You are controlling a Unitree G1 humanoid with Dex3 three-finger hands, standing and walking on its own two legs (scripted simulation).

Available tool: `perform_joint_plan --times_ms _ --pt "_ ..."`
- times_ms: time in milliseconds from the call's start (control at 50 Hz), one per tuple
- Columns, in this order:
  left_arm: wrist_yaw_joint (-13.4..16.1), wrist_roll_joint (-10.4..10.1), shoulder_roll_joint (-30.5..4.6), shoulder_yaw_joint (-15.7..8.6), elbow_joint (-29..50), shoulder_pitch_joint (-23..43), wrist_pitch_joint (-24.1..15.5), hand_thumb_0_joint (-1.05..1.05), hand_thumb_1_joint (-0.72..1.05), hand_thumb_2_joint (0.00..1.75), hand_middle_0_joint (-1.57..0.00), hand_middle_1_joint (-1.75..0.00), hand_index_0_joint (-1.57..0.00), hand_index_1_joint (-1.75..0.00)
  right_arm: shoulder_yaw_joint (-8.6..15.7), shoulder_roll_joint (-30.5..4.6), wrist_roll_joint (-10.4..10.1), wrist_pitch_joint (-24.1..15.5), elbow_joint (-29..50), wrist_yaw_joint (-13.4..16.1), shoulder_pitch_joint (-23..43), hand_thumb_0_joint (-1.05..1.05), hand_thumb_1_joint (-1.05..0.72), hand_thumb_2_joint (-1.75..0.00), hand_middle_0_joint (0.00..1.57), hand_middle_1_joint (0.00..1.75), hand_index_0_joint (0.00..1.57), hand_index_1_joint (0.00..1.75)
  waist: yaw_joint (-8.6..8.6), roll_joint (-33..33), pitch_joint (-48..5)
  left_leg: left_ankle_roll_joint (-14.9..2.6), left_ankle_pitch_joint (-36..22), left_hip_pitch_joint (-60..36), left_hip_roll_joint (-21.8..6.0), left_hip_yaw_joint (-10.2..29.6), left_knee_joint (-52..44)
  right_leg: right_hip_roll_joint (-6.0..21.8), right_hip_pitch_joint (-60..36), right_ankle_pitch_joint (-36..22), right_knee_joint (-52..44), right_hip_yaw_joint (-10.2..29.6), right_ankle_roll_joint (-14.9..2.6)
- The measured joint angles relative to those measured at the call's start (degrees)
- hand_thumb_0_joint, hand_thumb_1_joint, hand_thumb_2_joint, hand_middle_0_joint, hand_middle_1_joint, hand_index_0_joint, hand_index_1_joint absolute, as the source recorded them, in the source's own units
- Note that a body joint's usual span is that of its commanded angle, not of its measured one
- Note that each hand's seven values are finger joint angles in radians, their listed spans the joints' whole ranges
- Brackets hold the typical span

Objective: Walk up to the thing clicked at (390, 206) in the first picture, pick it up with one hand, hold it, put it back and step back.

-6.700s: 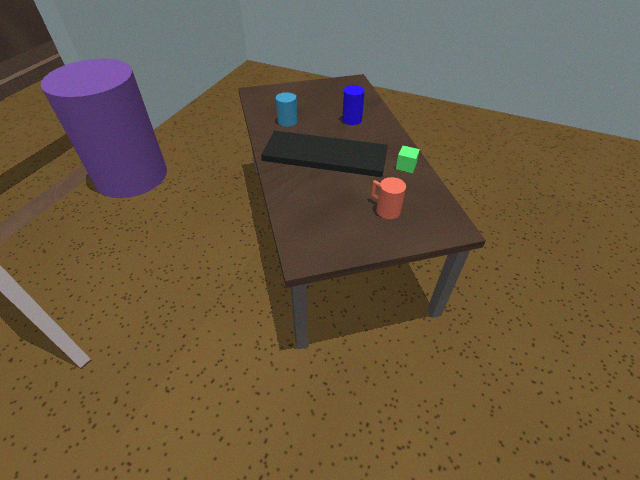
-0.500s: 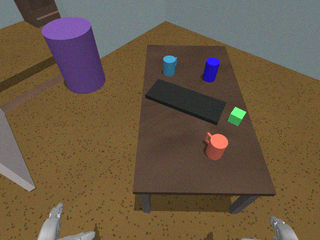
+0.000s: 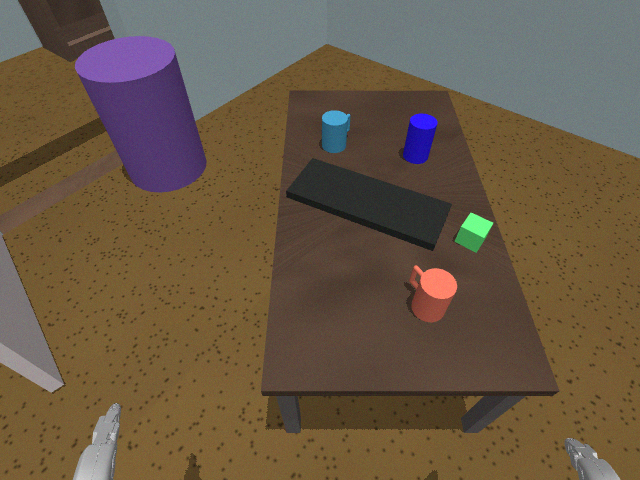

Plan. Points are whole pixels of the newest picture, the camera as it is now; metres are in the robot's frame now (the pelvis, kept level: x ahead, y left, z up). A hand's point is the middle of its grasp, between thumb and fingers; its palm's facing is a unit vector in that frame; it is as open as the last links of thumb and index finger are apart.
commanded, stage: go down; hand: right
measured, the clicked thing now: (427, 290) +0.55 -0.21 -0.26
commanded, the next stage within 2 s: none
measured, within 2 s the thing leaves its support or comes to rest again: neither
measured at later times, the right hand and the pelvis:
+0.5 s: hand out of the picture +0.15 -0.27 -0.09, palm faces +0.09 +0.94 -0.32, open 17.6 cm; pelvis +0.00 +0.00 -0.01, yaw +0 degrees
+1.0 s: hand (606, 361) +0.29 -0.34 -0.01, palm faces +0.21 +0.96 -0.18, open 17.6 cm; pelvis -0.03 +0.00 -0.01, yaw +1 degrees
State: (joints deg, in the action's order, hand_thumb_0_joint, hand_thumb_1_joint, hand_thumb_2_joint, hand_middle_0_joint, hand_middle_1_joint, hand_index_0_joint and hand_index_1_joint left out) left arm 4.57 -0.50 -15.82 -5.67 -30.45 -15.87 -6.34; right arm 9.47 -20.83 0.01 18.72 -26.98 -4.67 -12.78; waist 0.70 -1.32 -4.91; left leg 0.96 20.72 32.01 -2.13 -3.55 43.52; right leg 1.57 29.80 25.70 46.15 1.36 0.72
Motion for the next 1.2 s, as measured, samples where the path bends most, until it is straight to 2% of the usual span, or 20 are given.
perform_joint_plan --times_ms 260,480,580,660,740,920,1060,1200 --pt "0.2 -0.7 0.6 0.5 7.3 -3.9 1.3 0.00 -0.53 0.05 -0.06 -0.05 -0.05 -0.05 0.9 -0.5 -0.6 4.3 8.6 -0.9 -3.7 0.00 0.59 -0.04 0.03 0.06 0.04 0.06 0.07 -0.1 -1.3 0.20 2.0 2.7 -0.1 -0.1 3.8 -0.1 2.9 2.2 4.2 0.3 -0.08" --pt "1.1 -1.0 1.0 1.3 12.0 -6.4 1.7 -0.01 -0.52 0.05 -0.06 -0.05 -0.06 -0.05 2.4 -1.4 -1.5 5.8 13.2 -2.0 -5.9 0.00 0.58 -0.04 0.03 0.06 0.04 0.06 0.07 0.1 -2.3 0.08 2.6 4.5 -0.2 -0.4 5.9 -0.1 4.9 2.8 6.4 0.6 -0.06" --pt "2.1 -1.2 1.0 2.3 14.6 -7.5 1.6 -0.01 -0.52 0.04 -0.06 -0.05 -0.06 -0.05 3.9 -2.4 -1.7 5.0 13.3 -2.3 -4.2 0.00 0.58 -0.04 0.04 0.06 0.04 0.06 0.03 0.5 -1.9 0.00 2.7 4.7 -0.3 -0.6 6.6 -0.2 5.2 2.8 7.0 0.9 0.02" --pt "2.9 -1.1 1.4 3.8 15.3 -7.6 0.1 -0.01 -0.53 0.05 -0.06 -0.05 -0.06 -0.05 6.3 -4.0 -2.5 3.0 11.1 -2.9 0.3 -0.01 0.57 -0.04 0.04 0.06 0.04 0.06 0.09 1.1 -1.4 -0.13 2.5 4.4 -0.3 -1.0 6.6 -0.2 5.0 2.5 7.2 1.3 0.16" --pt "3.1 -1.0 1.6 4.3 13.8 -6.7 -1.1 -0.01 -0.53 0.05 -0.06 -0.05 -0.06 -0.05 9.4 -6.6 -3.5 0.6 6.4 -4.7 7.2 -0.01 0.57 -0.03 0.04 0.06 0.05 0.06 0.55 1.1 -1.2 -0.19 2.1 4.1 -0.3 -1.3 6.4 -0.2 5.1 2.1 7.2 1.6 0.20" --pt "2.2 -0.8 0.1 5.2 9.8 -5.3 -3.1 -0.01 -0.52 0.04 -0.06 -0.05 -0.06 -0.05 14.8 -13.6 -5.0 -6.3 -13.1 -12.2 23.5 -0.01 0.57 -0.03 0.04 0.05 0.04 0.05 2.40 0.9 0.0 -0.04 0.3 5.7 0.0 -0.1 5.4 0.1 6.2 0.9 6.5 0.5 -0.13" --pt "1.8 -0.4 -0.2 6.2 10.6 -5.3 -3.4 -0.01 -0.52 0.04 -0.06 -0.05 -0.06 -0.05 19.5 -17.2 -4.9 -14.8 -24.3 -16.2 31.0 -0.01 0.58 -0.04 0.04 0.06 0.04 0.06 3.44 2.3 1.2 -0.06 -0.9 6.9 0.4 0.7 4.6 0.4 7.0 0.2 5.8 -0.4 -0.25" --pt "1.5 0.2 -0.2 6.6 10.5 -4.1 -3.4 -0.01 -0.53 0.05 -0.06 -0.05 -0.06 -0.05 22.1 -20.8 -4.7 -21.2 -30.7 -18.4 36.3 -0.01 0.59 -0.04 0.03 0.06 0.04 0.06 3.94 3.1 1.0 -0.10 -1.3 9.1 0.6 0.6 4.6 0.6 9.6 0.1 6.5 -0.2 -0.23"
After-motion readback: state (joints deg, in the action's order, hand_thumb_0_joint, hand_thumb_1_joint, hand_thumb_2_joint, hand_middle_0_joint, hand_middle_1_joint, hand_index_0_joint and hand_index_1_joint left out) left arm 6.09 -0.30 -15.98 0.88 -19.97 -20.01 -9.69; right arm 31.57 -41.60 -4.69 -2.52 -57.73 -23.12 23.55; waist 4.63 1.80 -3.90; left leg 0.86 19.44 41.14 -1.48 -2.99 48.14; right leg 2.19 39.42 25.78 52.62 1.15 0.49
